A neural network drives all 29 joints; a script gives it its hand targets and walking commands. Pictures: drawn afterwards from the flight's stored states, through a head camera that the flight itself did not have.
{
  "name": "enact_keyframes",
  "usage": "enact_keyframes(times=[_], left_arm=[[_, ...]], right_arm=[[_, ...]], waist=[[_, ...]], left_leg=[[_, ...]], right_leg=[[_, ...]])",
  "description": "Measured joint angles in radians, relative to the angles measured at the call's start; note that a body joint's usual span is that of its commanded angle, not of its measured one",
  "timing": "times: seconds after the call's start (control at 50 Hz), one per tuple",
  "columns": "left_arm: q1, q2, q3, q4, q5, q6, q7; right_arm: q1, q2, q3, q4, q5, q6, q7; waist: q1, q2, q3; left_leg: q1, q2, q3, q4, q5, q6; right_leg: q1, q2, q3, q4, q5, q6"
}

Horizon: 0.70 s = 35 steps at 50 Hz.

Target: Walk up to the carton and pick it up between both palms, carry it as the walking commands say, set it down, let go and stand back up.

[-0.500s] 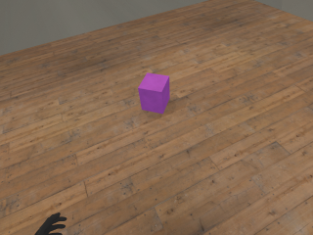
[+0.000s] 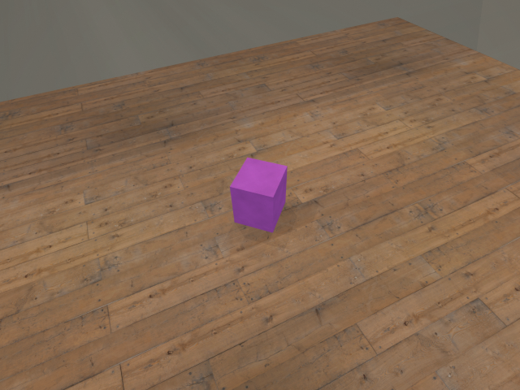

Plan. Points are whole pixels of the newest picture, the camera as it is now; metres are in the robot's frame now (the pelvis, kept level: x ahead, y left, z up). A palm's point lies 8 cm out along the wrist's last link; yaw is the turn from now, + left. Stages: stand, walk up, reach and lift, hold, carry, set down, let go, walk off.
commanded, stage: walk up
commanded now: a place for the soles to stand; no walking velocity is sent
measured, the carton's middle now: (260, 195) +1.10 +0.07 -0.63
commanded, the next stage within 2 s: none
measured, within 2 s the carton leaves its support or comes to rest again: neither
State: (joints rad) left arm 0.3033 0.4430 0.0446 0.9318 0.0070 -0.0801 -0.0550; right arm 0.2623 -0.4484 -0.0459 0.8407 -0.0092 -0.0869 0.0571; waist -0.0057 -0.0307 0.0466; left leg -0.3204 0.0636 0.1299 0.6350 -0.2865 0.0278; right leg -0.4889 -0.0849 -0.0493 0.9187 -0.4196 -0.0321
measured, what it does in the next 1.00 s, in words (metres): walks ahead: right foot, then left foot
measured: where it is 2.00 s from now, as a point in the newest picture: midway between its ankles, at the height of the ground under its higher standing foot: (259, 323)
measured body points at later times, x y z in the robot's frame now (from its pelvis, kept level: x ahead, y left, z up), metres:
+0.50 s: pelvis +0.21 +0.00 -0.01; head +0.22 +0.00 +0.44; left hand +0.20 +0.35 -0.11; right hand +0.35 -0.31 -0.11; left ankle +0.31 +0.13 -0.72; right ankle +0.15 -0.13 -0.72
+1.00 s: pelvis +0.37 +0.00 -0.01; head +0.39 -0.03 +0.44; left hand +0.39 +0.36 -0.08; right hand +0.48 -0.32 -0.13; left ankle +0.44 +0.15 -0.68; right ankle +0.41 -0.12 -0.72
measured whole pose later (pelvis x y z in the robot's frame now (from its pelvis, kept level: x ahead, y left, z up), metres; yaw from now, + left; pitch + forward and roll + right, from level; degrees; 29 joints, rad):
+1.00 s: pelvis +0.37 +0.00 -0.01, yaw +3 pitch -2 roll -1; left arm 0.34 0.45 0.06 0.91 0.01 -0.12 -0.01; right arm 0.26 -0.47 -0.05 0.90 -0.02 -0.02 0.07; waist 0.04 0.09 0.05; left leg -0.57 0.09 0.01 1.01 -0.35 0.01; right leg -0.35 -0.06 -0.10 0.72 -0.34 -0.02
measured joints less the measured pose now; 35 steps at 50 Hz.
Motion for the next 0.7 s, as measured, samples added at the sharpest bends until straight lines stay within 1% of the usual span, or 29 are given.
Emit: enact_keyframes(times=[0.04, 0.08, 0.1, 0.12, 0.14, 0.16, 0.2, 0.22, 0.28, 0.34, 0.4, 0.46, 0.48, 0.5, 0.54, 0.56, 0.58, 0.62, 0.7], left_arm=[[-0.013, -0.002, 0.006, -0.002, 0.003, -0.005, -0.006], [-0.018, 0.001, 0.015, -0.005, 0.006, -0.014, -0.009], [-0.018, 0.006, 0.021, -0.008, 0.009, -0.020, -0.008], [-0.018, 0.009, 0.029, -0.013, 0.013, -0.027, -0.005], [-0.018, 0.013, 0.034, -0.021, 0.015, -0.034, 0.001], [-0.018, 0.017, 0.037, -0.028, 0.014, -0.038, 0.006], [-0.017, 0.013, 0.035, -0.037, 0.005, -0.040, 0.017], [-0.013, 0.009, 0.033, -0.038, 0.001, -0.041, 0.021], [0.004, 0.003, 0.026, -0.035, -0.003, -0.040, 0.024], [0.023, 0.005, 0.019, -0.032, -0.002, -0.039, 0.021], [0.042, 0.014, 0.012, -0.031, -0.003, -0.033, 0.020], [0.065, 0.024, 0.004, -0.027, -0.004, -0.023, 0.021], [0.074, 0.026, 0.001, -0.027, -0.004, -0.019, 0.023], [0.074, 0.023, -0.001, -0.023, -0.007, -0.014, 0.025], [0.056, 0.009, -0.008, -0.010, -0.009, 0.001, 0.033], [0.044, 0.007, -0.014, -0.006, -0.010, 0.007, 0.035], [0.032, 0.005, -0.018, -0.003, -0.011, 0.010, 0.035], [0.013, 0.002, -0.020, -0.003, -0.010, 0.008, 0.031], [-0.005, -0.007, -0.012, -0.008, -0.001, -0.001, 0.016]], right_arm=[[0.018, -0.010, 0.000, 0.005, 0.001, 0.005, 0.003], [0.038, -0.020, -0.002, 0.013, 0.003, 0.016, 0.006], [0.049, -0.024, -0.002, 0.018, 0.002, 0.023, 0.008], [0.059, -0.027, -0.003, 0.025, 0.001, 0.030, 0.007], [0.061, -0.025, -0.004, 0.038, 0.000, 0.039, 0.005], [0.058, -0.021, -0.002, 0.052, -0.001, 0.048, 0.000], [0.044, -0.020, 0.000, 0.070, 0.001, 0.052, -0.006], [0.035, -0.020, 0.001, 0.072, 0.001, 0.049, -0.006], [0.011, -0.018, 0.002, 0.066, 0.001, 0.035, 0.002], [-0.016, -0.010, 0.003, 0.057, -0.001, 0.037, 0.018], [-0.045, -0.001, 0.004, 0.054, -0.002, 0.043, 0.032], [-0.065, 0.002, 0.001, 0.049, -0.001, 0.039, 0.038], [-0.068, -0.002, -0.001, 0.044, 0.000, 0.031, 0.036], [-0.072, -0.007, -0.007, 0.035, -0.004, 0.022, 0.030], [-0.077, -0.009, -0.013, 0.015, 0.001, 0.011, 0.015], [-0.075, -0.005, -0.013, 0.009, 0.007, 0.009, 0.009], [-0.069, 0.000, -0.012, 0.004, 0.011, 0.009, 0.004], [-0.053, 0.008, -0.005, 0.005, 0.009, 0.014, -0.003], [-0.015, 0.002, 0.003, 0.007, -0.001, 0.021, -0.001]], waist=[[-0.012, 0.014, -0.005], [-0.021, 0.031, -0.016], [-0.021, 0.041, -0.025], [-0.018, 0.058, -0.032], [-0.008, 0.066, -0.041], [0.004, 0.069, -0.044], [0.021, 0.087, -0.037], [0.026, 0.096, -0.033], [0.035, 0.110, -0.020], [0.047, 0.102, -0.005], [0.057, 0.084, 0.005], [0.063, 0.057, 0.003], [0.061, 0.047, 0.001], [0.056, 0.039, 0.006], [0.041, 0.032, 0.024], [0.036, 0.026, 0.030], [0.030, 0.019, 0.032], [0.020, 0.007, 0.028], [-0.004, 0.007, 0.009]], left_leg=[[0.025, 0.004, -0.002, 0.000, -0.026, -0.003], [0.038, 0.015, -0.011, 0.032, -0.072, -0.009], [0.035, 0.025, -0.020, 0.069, -0.108, -0.007], [0.021, 0.037, -0.040, 0.127, -0.167, 0.005], [-0.012, 0.030, -0.072, 0.216, -0.207, 0.012], [-0.051, 0.011, -0.105, 0.317, -0.219, 0.015], [-0.125, -0.009, -0.145, 0.454, -0.164, 0.013], [-0.156, -0.007, -0.147, 0.478, -0.133, 0.009], [-0.228, 0.017, -0.126, 0.434, -0.073, -0.008], [-0.256, 0.038, -0.100, 0.316, -0.031, -0.017], [-0.242, 0.047, -0.077, 0.188, 0.020, -0.015], [-0.178, 0.027, -0.048, 0.072, 0.026, 0.002], [-0.148, 0.010, -0.043, 0.035, 0.036, 0.012], [-0.141, 0.000, -0.037, 0.039, 0.094, 0.013], [-0.131, -0.010, -0.030, 0.087, 0.073, 0.008], [-0.115, -0.014, -0.026, 0.087, 0.052, 0.008], [-0.096, -0.017, -0.024, 0.077, 0.038, 0.008], [-0.060, -0.023, -0.021, 0.044, 0.029, 0.007], [-0.009, -0.025, -0.015, 0.007, 0.006, 0.010]], right_leg=[[-0.003, -0.009, -0.012, -0.110, 0.055, -0.002], [0.022, -0.004, -0.032, -0.214, 0.124, -0.005], [0.037, 0.004, -0.040, -0.238, 0.163, -0.006], [0.039, 0.016, -0.053, -0.221, 0.197, -0.006], [0.032, 0.022, -0.060, -0.185, 0.182, -0.005], [0.032, 0.026, -0.062, -0.160, 0.149, -0.009], [0.063, 0.033, -0.071, -0.156, 0.100, -0.015], [0.084, 0.037, -0.076, -0.168, 0.092, -0.015], [0.143, 0.038, -0.087, -0.206, 0.079, -0.007], [0.197, 0.031, -0.088, -0.234, 0.057, 0.000], [0.247, 0.021, -0.090, -0.249, 0.025, 0.016], [0.283, 0.000, -0.087, -0.225, -0.030, 0.036], [0.283, -0.014, -0.081, -0.191, -0.060, 0.036], [0.262, -0.031, -0.072, -0.117, -0.078, 0.025], [0.181, -0.016, -0.007, 0.088, -0.076, 0.002], [0.138, -0.006, 0.015, 0.168, -0.059, -0.003], [0.098, -0.001, 0.025, 0.213, -0.041, -0.006], [0.038, -0.006, 0.025, 0.197, -0.016, -0.003], [-0.014, -0.023, 0.000, -0.007, 0.023, 0.006]])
